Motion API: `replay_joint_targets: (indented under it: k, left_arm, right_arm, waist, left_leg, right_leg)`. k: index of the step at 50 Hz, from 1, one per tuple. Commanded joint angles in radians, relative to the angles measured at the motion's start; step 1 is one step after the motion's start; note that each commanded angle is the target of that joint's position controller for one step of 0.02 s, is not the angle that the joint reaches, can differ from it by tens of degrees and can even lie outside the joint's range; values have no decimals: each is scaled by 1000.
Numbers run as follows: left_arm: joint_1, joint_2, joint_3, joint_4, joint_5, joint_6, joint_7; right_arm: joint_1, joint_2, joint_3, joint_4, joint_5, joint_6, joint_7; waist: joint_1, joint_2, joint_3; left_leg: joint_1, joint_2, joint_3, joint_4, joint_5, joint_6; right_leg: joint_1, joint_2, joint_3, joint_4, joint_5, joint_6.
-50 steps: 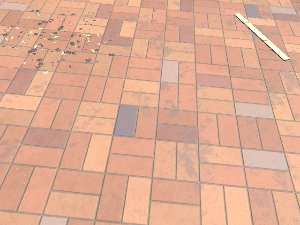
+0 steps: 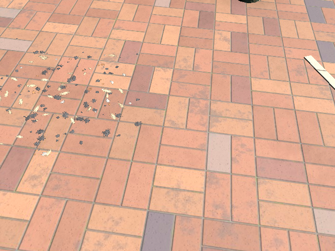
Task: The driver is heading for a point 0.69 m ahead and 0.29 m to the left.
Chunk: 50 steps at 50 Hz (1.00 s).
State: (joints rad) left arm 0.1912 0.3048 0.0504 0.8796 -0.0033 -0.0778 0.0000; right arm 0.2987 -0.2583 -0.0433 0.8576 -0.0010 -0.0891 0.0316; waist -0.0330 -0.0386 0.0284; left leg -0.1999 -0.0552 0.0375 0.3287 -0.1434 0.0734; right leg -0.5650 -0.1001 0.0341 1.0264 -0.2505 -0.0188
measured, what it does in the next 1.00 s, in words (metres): walks ahead, turning left: right foot, then left foot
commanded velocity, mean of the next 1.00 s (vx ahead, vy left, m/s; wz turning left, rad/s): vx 0.50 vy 0.00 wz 0.51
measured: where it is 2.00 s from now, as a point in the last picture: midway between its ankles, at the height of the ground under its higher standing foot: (108, 197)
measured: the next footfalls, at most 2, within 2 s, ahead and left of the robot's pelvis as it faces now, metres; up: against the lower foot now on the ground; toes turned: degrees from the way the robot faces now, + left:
right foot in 0.30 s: +0.35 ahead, -0.14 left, +0.00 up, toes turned +10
left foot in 0.82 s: +0.53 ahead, +0.20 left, +0.00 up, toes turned +30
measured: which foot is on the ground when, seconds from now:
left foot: down 0.00-0.30, up 0.32-0.80, down 0.82-1.00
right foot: up 0.00-0.28, down 0.30-0.82, up 0.84-1.00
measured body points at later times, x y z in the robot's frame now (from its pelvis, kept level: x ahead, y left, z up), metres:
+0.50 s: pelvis +0.27 -0.05 +0.00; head +0.30 -0.05 +0.45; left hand +0.29 +0.25 -0.12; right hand +0.44 -0.30 -0.12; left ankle +0.24 +0.10 -0.67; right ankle +0.31 -0.15 -0.75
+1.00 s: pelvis +0.50 +0.11 -0.01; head +0.53 +0.14 +0.44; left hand +0.48 +0.42 -0.12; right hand +0.74 -0.08 -0.11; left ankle +0.50 +0.18 -0.75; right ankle +0.59 -0.05 -0.67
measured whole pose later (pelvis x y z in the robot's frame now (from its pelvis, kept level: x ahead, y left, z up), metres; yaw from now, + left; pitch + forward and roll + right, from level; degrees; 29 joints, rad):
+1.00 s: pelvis +0.50 +0.11 -0.01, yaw +33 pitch +1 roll +0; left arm 0.13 0.31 0.06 0.81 0.00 -0.11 -0.01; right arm 0.28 -0.28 -0.07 0.68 0.01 -0.05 0.03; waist -0.02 -0.02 0.07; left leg -0.28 -0.10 -0.02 0.43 -0.16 0.10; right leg -0.53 -0.09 0.05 1.10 -0.33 0.01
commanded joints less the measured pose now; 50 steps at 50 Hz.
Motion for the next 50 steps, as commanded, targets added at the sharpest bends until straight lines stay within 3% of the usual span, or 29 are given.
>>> replay_joint_targets:
  k: [1, 5, 9, 12, 13, 14, 15, 16, 17, 18, 19, 20, 22, 24, 27, 31, 34, 36, 38, 39, 40, 41, 42, 43, 44, 45, 46, 48, 50]
  left_arm:
    - [-26, 51, 13, -68, 13, -4, 6]
    - [-177, 30, 4, -108, 3, -19, -6]
    - [-275, 50, 5, -145, -9, -33, -21]
    - [-237, 94, 19, -141, -11, -47, -27]
    - [-179, 109, 27, -126, -11, -51, -25]
    - [-60, 144, 47, -93, -5, -54, -18]
    - [102, 200, 63, -73, 10, -56, -10]
    - [173, 274, 83, -50, 11, -39, -11]
    - [154, 179, 59, -61, 1, -37, -15]
    - [98, 113, 41, -75, -1, -37, -14]
    - [38, 92, 34, -80, 3, -35, -14]
    - [0, 64, 27, -76, 6, -33, -14]
    - [-27, 55, 26, -64, 16, -37, -11]
    - [-25, 74, 35, -50, 11, -45, -9]
    - [-13, 106, 47, -33, 11, -46, -2]
    - [8, 135, 53, -25, 6, -32, 5]
    - [61, 159, 59, -9, -5, -15, 7]
    - [79, 177, 65, -1, -16, 0, 7]
    - [69, 206, 74, -5, -26, 14, 11]
    - [62, 219, 79, -9, -30, 22, 14]
    - [47, 215, 76, -15, -34, 29, 17]
    - [61, 178, 62, -26, -13, 26, 20]
    - [143, 27, 14, -87, 30, 2, 6]
    - [63, 89, 18, -98, -3, -38, -9]
    - [-38, 144, 33, -132, -42, -58, -17]
    - [-48, 129, 27, -135, -36, -70, -14]
    - [-38, 129, 31, -121, -11, -71, -7]
    - [0, 137, 41, -112, 2, -46, -8]
    - [-7, 108, 37, -119, 16, -26, -6]
  right_arm:
    - [-17, -163, -41, -53, 8, -16, -16]
    - [47, -182, -49, -30, 17, -1, -39]
    - [105, -184, -55, -8, 28, 13, -48]
    - [94, -197, -66, -14, 26, 27, -58]
    - [84, -191, -66, -19, 24, 33, -58]
    - [79, -161, -55, -29, 19, 35, -57]
    - [74, -102, -33, -59, 2, 36, -53]
    - [205, -10, -8, -91, 21, 21, -50]
    - [193, -105, -26, -77, 41, 15, -52]
    - [105, -170, -46, -93, 48, 17, -53]
    - [64, -167, -49, -100, 42, 22, -56]
    - [36, -156, -52, -107, 30, 26, -56]
    - [43, -115, -53, -120, 33, 43, -46]
    - [16, -88, -49, -145, 32, 58, -41]
    - [-41, -80, -45, -181, 26, 64, -35]
    - [-158, -62, -32, -221, 26, 53, -7]
    - [-248, -59, -27, -263, 26, 55, 11]
    - [-276, -71, -30, -289, 26, 58, 21]
    - [-241, -104, -46, -297, 22, 63, 24]
    - [-168, -133, -63, -285, 21, 67, 23]
    - [-22, -175, -90, -246, 24, 70, 16]
    - [153, -248, -127, -199, 28, 80, -4]
    - [117, -364, -140, -205, 36, 75, -13]
    - [141, -291, -113, -245, 25, 55, -5]
    - [110, -232, -93, -233, 15, 37, 2]
    - [59, -212, -86, -235, 16, 28, 2]
    - [-12, -183, -77, -245, 14, 26, -1]
    - [-72, -156, -64, -268, -2, 23, -8]
    - [-60, -172, -67, -261, 7, 18, -19]
  waist:
    - [31, 90, -5]
    - [-13, 103, 15]
    - [-33, 116, 27]
    - [3, 141, 9]
    - [36, 148, -16]
    - [90, 131, -93]
    - [154, 38, -248]
    - [95, -270, -369]
    - [111, -221, -326]
    - [119, -131, -196]
    - [95, -65, -126]
    - [78, -51, -73]
    - [45, -86, -43]
    - [38, -63, -20]
    - [44, -29, 1]
    - [84, -10, 28]
    - [113, -1, 55]
    - [108, -9, 62]
    - [65, -40, 19]
    - [17, -52, -30]
    - [-69, -34, -105]
    - [-143, 47, -196]
    - [-16, 335, -251]
    - [-77, 220, -394]
    - [-91, 157, -256]
    - [-49, 96, -170]
    - [-5, 57, -116]
    - [48, 83, -89]
    - [56, 70, -73]
  left_leg:
    - [46, 255, -249, -200, 179, 177]
    - [24, 210, -202, -190, 124, 134]
    - [83, 243, -261, -128, 81, 121]
    - [129, 272, -320, -49, 102, 99]
    - [123, 258, -322, 7, 150, 86]
    - [90, 199, -292, 143, 209, 60]
    - [-52, 121, -235, 425, 64, 26]
    - [-428, -20, -119, 752, -405, -39]
    - [-545, 43, -194, 905, -452, -39]
    - [-583, 83, -191, 935, -364, -36]
    - [-550, 125, -166, 918, -282, -42]
    - [-525, 151, -162, 876, -227, -47]
    - [-451, 190, -153, 832, -171, -52]
    - [-466, 203, -140, 795, -134, -60]
    - [-508, 206, -136, 673, -20, -74]
    - [-467, 186, -71, 457, 149, -63]
    - [-470, 168, -26, 360, 145, -45]
    - [-465, 151, -3, 322, 83, -21]
    - [-369, 95, 47, 307, -15, 17]
    - [-265, 54, 73, 300, -55, 42]
    - [-62, 7, 89, 239, -6, 76]
    - [249, 52, -34, 217, 10, 124]
    - [555, 312, -590, 131, -143, 293]
    - [604, 395, -868, -22, -283, 348]
    - [523, 373, -737, -50, -214, 293]
    - [383, 331, -614, -47, -123, 261]
    - [248, 291, -519, -52, -14, 233]
    - [95, 251, -439, -90, 122, 220]
    - [24, 229, -379, -111, 206, 229]
  right_leg:
    - [-92, -21, 26, -158, 134, 38]
    - [-18, 33, 11, -421, 333, 58]
    - [19, 56, 35, -529, 343, 49]
    - [108, 61, 43, -570, 248, 25]
    - [192, 68, 27, -589, 213, 8]
    - [367, 60, 22, -604, 195, -22]
    - [638, -95, 167, -571, 141, -80]
    - [962, -318, 590, -657, -58, -222]
    - [921, -316, 688, -725, -225, -217]
    - [800, -279, 531, -741, -207, -173]
    - [678, -240, 405, -758, -88, -151]
    - [586, -205, 316, -785, 8, -145]
    - [482, -170, 194, -838, 99, -142]
    - [453, -173, 117, -876, 171, -162]
    - [468, -175, 18, -902, 261, -174]
    - [494, -149, -120, -903, 319, -149]
    - [569, -171, -166, -883, 344, -134]
    - [633, -192, -190, -839, 428, -117]
    - [670, -196, -225, -720, 723, -97]
    - [669, -189, -242, -597, 869, -86]
    - [608, -158, -271, -402, 901, -60]
    - [382, -121, -273, -113, 666, -15]
    - [-84, 78, -216, 239, -264, 45]
    - [-189, 112, 35, 362, -359, 32]
    - [-274, 67, 49, 355, -261, 8]
    - [-246, 26, 47, 273, -173, -6]
    - [-179, -6, 50, 184, -118, 0]
    - [-62, -29, 57, 96, -62, 17]
    - [-39, -17, 36, 13, -15, 52]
